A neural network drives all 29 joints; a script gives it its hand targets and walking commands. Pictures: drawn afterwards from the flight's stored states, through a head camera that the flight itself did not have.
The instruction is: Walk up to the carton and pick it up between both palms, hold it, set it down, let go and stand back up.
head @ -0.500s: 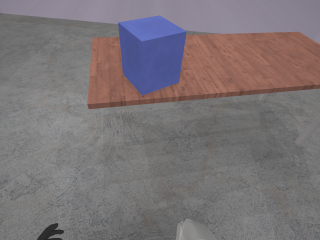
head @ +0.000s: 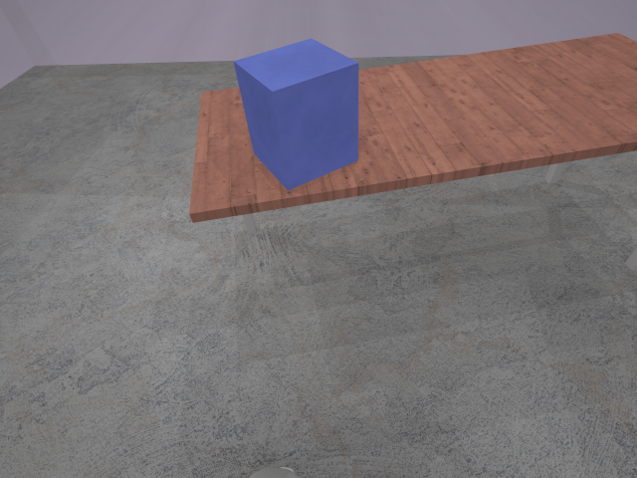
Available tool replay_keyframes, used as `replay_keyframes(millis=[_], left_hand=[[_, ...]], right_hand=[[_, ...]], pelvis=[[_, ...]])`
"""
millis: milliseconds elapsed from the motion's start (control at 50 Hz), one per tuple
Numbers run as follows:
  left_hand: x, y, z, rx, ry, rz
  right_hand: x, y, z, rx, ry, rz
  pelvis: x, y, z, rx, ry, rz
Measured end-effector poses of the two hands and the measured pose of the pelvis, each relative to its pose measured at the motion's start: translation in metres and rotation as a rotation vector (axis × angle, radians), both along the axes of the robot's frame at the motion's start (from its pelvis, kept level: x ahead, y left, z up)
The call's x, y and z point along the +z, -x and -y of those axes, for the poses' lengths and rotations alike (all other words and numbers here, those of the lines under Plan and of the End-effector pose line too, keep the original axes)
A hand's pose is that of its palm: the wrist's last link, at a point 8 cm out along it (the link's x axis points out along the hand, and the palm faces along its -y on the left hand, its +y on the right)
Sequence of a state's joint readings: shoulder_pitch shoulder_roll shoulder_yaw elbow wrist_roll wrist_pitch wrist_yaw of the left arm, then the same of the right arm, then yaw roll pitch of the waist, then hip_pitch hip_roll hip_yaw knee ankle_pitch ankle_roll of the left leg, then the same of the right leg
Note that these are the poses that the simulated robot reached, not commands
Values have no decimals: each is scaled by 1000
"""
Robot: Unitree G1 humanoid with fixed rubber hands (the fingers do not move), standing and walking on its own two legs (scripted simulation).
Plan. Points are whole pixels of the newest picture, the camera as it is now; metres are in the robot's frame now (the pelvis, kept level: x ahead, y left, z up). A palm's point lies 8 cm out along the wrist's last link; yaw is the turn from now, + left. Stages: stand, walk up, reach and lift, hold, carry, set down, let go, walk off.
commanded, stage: walk up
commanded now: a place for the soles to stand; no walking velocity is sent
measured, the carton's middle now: (299, 114) +0.93 +0.08 +0.01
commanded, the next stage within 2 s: none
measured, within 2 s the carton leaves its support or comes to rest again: neither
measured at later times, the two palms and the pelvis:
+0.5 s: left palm (77, 459) +0.20 +0.38 -0.13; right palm (512, 456) +0.21 -0.24 -0.12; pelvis +0.15 +0.07 -0.03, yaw +5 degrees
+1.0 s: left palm (127, 388) +0.29 +0.32 -0.09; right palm (530, 388) +0.31 -0.31 -0.15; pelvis +0.24 +0.00 -0.03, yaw +7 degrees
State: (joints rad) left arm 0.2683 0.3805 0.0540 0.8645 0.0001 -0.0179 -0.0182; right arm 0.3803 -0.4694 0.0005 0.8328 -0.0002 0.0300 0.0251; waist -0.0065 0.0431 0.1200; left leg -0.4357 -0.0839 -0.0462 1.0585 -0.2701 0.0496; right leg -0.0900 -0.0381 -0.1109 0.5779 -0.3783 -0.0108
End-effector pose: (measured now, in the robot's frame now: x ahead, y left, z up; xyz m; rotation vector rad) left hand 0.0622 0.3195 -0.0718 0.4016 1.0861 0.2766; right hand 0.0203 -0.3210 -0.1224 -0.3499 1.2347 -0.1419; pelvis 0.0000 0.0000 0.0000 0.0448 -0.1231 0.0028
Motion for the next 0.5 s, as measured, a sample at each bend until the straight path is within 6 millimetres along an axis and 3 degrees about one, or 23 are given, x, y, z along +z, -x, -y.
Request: replay_keyframes(millis=[120, 180, 260, 380, 500], left_hand=[[4, -22, -10, -6, -15, -11], [-1, -34, -19, 5, -8, -19], [-18, -53, -33, 29, 23, -33], [-59, -95, -55, 57, 89, -32], [-63, -135, -62, 65, 111, -16]], right_hand=[[-3, -14, -2, 3, 2, -65], [-5, -30, -12, 10, 5, -84], [-5, -66, -32, 32, 14, -78], [-8, -130, -65, 74, 48, -15], [2, -186, -81, 100, 55, 65]], pelvis=[[1, -23, -8, 3, 9, -36], [-2, -39, -17, 14, 25, -48], [-9, -67, -32, 39, 53, -70], [-30, -113, -62, 76, 43, -77], [-28, -152, -71, 87, 44, -67]])
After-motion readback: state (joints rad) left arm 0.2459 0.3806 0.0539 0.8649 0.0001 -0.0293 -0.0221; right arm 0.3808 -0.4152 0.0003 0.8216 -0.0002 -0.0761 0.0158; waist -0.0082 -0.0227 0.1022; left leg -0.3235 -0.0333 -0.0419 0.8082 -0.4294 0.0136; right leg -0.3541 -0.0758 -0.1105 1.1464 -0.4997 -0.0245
